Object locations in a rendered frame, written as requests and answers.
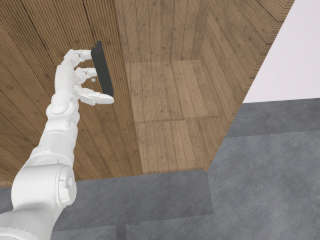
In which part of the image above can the left robot hand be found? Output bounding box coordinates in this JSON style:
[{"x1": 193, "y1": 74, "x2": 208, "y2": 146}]
[{"x1": 54, "y1": 49, "x2": 114, "y2": 106}]

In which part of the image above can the handle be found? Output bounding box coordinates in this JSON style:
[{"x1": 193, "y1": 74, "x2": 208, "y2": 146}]
[{"x1": 90, "y1": 40, "x2": 114, "y2": 97}]

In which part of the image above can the robot left upper arm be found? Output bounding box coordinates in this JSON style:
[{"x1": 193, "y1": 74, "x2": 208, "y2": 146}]
[{"x1": 0, "y1": 163, "x2": 77, "y2": 240}]

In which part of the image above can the left robot forearm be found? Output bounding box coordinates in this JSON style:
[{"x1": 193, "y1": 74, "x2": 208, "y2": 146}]
[{"x1": 11, "y1": 92, "x2": 80, "y2": 207}]

